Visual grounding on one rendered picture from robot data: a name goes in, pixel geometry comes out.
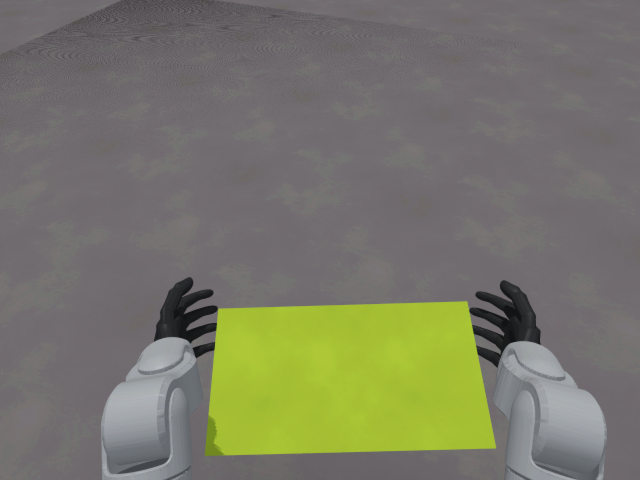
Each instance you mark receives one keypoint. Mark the right robot hand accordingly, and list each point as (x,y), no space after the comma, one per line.
(521,325)

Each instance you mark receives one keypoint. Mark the robot left forearm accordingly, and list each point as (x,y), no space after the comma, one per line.
(145,427)

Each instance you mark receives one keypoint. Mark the carton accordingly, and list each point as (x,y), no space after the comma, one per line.
(346,378)

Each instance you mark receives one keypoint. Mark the left robot hand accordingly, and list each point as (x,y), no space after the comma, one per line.
(173,322)

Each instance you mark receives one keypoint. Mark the robot right forearm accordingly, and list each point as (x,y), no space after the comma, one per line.
(556,431)

